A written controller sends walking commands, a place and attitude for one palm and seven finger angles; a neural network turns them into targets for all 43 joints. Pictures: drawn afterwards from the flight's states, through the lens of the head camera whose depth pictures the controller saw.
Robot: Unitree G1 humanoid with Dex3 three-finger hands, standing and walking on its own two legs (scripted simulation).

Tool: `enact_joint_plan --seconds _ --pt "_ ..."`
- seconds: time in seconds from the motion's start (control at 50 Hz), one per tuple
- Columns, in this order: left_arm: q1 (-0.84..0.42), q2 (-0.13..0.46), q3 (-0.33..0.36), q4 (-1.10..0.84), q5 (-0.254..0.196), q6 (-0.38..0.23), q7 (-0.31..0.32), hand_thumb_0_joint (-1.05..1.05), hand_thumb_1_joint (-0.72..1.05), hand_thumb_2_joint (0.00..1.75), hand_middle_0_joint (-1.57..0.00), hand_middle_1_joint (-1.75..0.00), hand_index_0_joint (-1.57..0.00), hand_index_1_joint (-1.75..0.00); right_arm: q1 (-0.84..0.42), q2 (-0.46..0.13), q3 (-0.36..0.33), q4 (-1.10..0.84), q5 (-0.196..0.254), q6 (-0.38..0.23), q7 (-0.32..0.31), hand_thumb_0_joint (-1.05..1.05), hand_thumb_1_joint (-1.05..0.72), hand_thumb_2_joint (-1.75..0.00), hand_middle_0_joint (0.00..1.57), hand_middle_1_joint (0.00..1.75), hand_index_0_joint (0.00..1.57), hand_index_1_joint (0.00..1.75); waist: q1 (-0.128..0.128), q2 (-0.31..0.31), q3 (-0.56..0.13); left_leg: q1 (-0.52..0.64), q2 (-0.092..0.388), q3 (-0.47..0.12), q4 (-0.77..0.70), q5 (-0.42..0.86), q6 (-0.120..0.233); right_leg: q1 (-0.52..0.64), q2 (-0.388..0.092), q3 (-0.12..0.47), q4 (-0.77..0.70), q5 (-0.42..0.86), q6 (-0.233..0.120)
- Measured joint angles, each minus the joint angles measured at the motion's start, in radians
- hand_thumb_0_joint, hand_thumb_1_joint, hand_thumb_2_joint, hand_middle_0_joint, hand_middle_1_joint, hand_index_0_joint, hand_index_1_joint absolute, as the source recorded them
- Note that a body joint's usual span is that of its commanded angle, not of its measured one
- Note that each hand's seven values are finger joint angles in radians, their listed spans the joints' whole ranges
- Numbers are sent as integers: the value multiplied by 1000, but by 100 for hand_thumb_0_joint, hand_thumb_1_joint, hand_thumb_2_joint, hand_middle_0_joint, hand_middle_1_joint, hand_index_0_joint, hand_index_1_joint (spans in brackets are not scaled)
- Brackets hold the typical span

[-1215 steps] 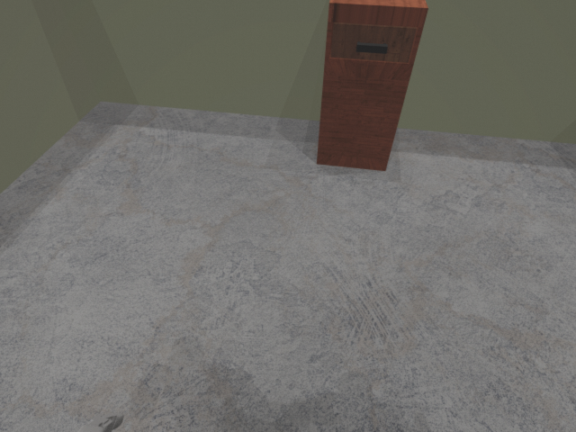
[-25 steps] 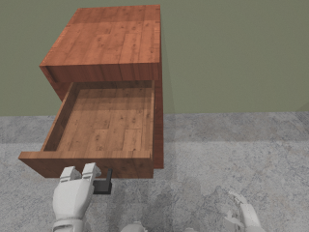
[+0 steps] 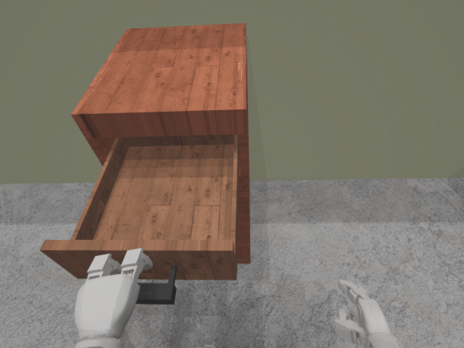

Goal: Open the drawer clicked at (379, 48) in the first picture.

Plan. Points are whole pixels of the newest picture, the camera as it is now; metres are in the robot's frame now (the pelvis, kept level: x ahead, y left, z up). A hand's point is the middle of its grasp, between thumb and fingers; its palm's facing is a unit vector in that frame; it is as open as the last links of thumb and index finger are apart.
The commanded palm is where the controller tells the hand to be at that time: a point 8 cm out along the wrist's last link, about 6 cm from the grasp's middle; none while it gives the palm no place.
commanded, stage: lift the hand off the handle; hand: left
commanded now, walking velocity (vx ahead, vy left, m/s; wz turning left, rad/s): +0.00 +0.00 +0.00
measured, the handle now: (142, 281) +0.24 +0.20 -0.04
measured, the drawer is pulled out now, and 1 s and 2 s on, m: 0.29 0.29 0.29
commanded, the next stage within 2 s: draw the hand back to the body in 1.56 s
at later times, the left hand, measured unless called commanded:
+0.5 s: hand (120, 304) +0.18 +0.20 +0.03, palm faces +0.03 -0.15 -0.99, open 13.9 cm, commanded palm +0.16 +0.20 +0.09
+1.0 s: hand (108, 294) +0.19 +0.20 +0.07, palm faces +0.06 -0.14 -0.99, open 13.9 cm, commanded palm +0.16 +0.20 +0.13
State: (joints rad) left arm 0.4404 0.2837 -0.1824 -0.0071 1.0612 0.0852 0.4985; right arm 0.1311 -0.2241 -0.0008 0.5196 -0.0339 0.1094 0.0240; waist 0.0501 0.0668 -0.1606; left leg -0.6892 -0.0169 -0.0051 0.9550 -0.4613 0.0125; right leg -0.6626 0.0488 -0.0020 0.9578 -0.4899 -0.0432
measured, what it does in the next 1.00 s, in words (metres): stands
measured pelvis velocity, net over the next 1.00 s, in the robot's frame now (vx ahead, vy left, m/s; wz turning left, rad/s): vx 0.00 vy -0.01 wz -0.01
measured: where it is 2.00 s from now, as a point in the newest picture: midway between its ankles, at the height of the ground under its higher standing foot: outside the picture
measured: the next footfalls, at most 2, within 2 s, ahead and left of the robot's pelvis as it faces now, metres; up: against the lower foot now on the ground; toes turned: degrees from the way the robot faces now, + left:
none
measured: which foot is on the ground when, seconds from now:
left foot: down 0.00-1.00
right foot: down 0.00-1.00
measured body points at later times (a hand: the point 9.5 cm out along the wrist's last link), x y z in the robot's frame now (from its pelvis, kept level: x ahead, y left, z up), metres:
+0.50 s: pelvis +0.00 +0.00 +0.01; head +0.01 -0.04 +0.46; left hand +0.18 +0.20 +0.08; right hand +0.21 -0.21 -0.08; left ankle +0.01 +0.11 -0.68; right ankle -0.01 -0.10 -0.68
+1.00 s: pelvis +0.00 -0.01 +0.03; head +0.01 -0.05 +0.47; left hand +0.18 +0.20 +0.12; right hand +0.22 -0.22 -0.06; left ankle +0.01 +0.11 -0.68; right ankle -0.01 -0.10 -0.68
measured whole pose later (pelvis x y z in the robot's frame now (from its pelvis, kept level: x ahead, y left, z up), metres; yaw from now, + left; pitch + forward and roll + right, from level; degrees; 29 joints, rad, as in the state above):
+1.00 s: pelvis +0.00 -0.01 +0.03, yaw -1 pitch +6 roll +0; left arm 0.52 0.35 -0.13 -0.24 1.00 0.05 0.35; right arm 0.14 -0.24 0.00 0.53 -0.02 0.09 0.04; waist 0.08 0.09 -0.12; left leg -0.48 -0.01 0.00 0.77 -0.39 0.00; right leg -0.46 0.06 0.01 0.78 -0.41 -0.05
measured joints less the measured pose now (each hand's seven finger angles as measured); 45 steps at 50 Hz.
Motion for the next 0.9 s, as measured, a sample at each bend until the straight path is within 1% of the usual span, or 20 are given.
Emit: enact_joint_plan --seconds 0.12,0.2,0.36,0.48,0.58,0.66,0.76,0.9 --pt "32 0 -4 -47 7 -22 -8 0 -49 30 -32 -120 -32 -121 6 3 5 -7 0 -1 12 1 -91 -90 20 30 20 30 5 -2 -2 29 1 8 -23 4 2 25 0 9 -21 6 2" --pt "51 9 5 -61 10 -21 -9 0 -49 30 -32 -120 -32 -121 6 2 5 -10 1 2 20 1 -91 -90 20 30 20 30 8 -4 2 43 3 11 -32 6 1 38 2 13 -28 9 2" --pt "85 18 10 -122 -18 -11 -35 0 -49 30 -32 -120 -32 -121 10 -8 -2 -12 6 0 27 1 -91 -90 20 30 20 30 11 9 8 78 2 9 -55 15 3 74 1 11 -53 18 3" --pt "69 24 1 -133 -14 -19 -60 0 -49 30 -32 -120 -32 -120 10 -8 1 -12 6 -2 26 1 -91 -90 20 30 20 30 15 6 16 98 1 11 -76 28 1 90 0 14 -68 28 2" --pt "56 35 13 -145 -17 -19 -69 0 -49 30 -32 -120 -32 -120 11 -3 3 -9 9 -3 24 1 -91 -90 20 30 20 30 15 9 21 116 4 11 -92 36 -2 107 3 15 -84 37 -1" --pt "61 35 23 -161 -36 -8 -81 0 -49 30 -32 -120 -32 -120 13 -3 3 -4 16 -5 24 1 -91 -90 20 30 20 30 13 15 21 136 6 12 -111 42 -4 126 4 17 -101 44 -2" --pt "78 42 29 -176 -50 -3 -109 0 -49 30 -32 -120 -31 -120 16 -6 6 2 20 -6 21 1 -91 -90 20 30 20 30 16 15 23 167 7 15 -142 54 -6 153 6 20 -128 54 -4" --pt "88 63 39 -209 -55 -24 -134 0 -49 30 -32 -120 -32 -120 12 -15 1 4 15 -14 17 1 -91 -90 20 30 20 30 24 15 39 196 9 9 -171 67 -8 185 7 16 -160 68 -6"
